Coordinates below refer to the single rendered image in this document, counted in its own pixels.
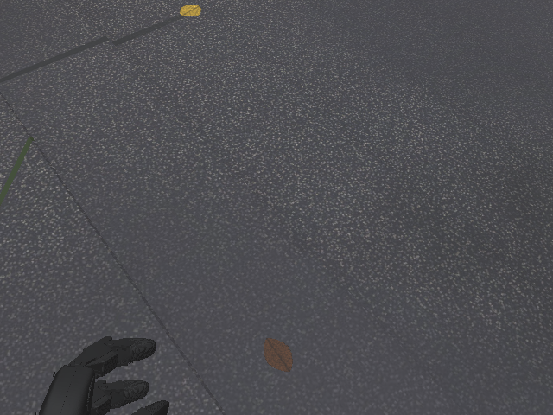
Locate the robot left hand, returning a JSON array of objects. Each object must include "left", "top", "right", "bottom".
[{"left": 35, "top": 336, "right": 169, "bottom": 415}]

